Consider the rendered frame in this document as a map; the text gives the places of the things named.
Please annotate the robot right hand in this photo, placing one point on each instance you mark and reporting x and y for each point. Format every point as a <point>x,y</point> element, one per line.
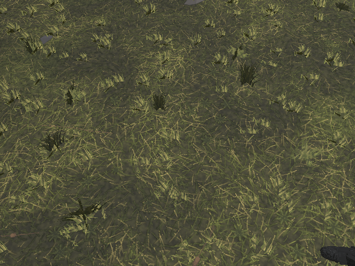
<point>343,255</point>

